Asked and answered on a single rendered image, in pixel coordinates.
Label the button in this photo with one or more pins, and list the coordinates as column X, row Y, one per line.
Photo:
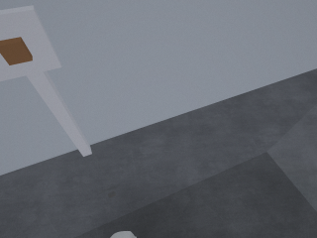
column 15, row 51

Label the panel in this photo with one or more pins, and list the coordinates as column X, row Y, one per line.
column 25, row 22

